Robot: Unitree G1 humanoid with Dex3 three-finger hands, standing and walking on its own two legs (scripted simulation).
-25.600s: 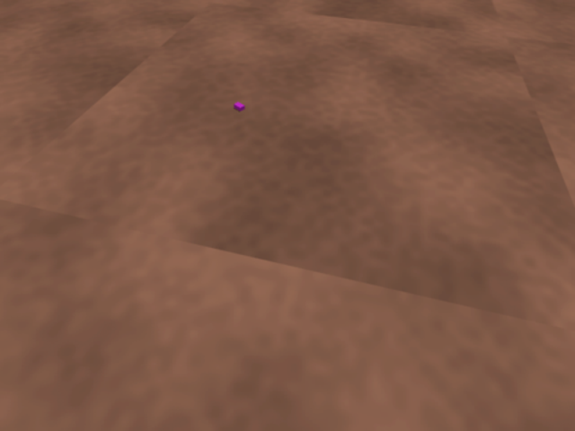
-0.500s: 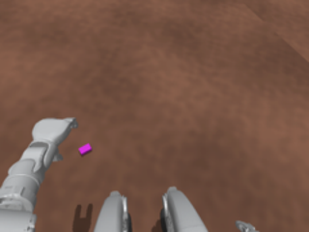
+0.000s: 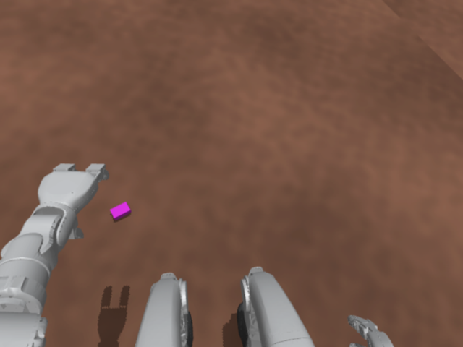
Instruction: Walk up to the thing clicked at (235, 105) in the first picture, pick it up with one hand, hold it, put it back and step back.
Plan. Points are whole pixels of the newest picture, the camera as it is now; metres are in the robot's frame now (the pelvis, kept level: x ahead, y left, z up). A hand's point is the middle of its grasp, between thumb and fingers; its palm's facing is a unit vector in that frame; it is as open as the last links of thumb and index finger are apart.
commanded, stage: go down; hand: left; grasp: from above
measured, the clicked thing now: (120, 210) +0.54 +0.31 -0.60
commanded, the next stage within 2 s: approach in 1.58 s
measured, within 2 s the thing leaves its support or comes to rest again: neither
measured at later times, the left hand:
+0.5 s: hand (80, 212) +0.38 +0.26 -0.13, palm faces -0.43 +0.05 -0.90, open 13.3 cm
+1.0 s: hand (83, 214) +0.38 +0.26 -0.15, palm faces -0.43 +0.05 -0.90, open 13.3 cm
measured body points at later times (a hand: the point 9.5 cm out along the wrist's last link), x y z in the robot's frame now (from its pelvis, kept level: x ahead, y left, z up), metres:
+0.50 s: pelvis +0.00 +0.00 -0.02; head +0.15 +0.03 +0.40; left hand +0.40 +0.26 -0.08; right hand +0.07 -0.27 -0.14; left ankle +0.05 +0.09 -0.58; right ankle +0.05 -0.13 -0.58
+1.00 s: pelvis -0.01 +0.00 -0.04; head +0.15 +0.03 +0.38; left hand +0.40 +0.26 -0.10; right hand +0.06 -0.28 -0.16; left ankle +0.05 +0.09 -0.58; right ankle +0.05 -0.13 -0.58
